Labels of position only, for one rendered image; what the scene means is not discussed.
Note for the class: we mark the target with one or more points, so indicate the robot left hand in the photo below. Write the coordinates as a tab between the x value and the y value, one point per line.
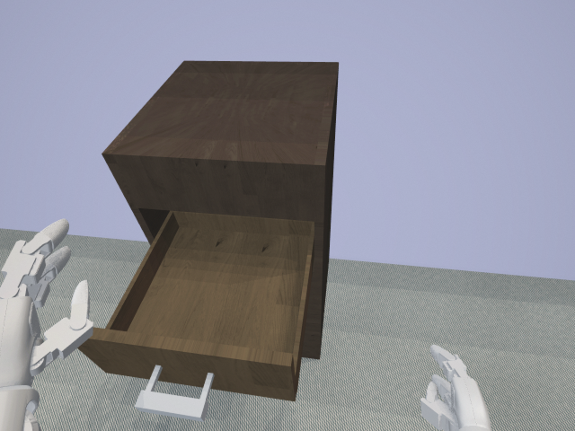
28	272

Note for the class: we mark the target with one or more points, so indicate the cabinet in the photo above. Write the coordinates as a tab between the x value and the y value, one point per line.
237	138

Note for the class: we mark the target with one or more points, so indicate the drawer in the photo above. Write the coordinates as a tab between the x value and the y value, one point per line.
220	294

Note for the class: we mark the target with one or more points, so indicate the left robot forearm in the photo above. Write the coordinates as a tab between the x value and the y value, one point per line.
17	405

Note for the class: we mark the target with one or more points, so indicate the handle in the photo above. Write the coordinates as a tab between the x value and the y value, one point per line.
173	405

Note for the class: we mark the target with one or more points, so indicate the robot right hand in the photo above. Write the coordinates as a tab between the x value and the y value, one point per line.
463	404

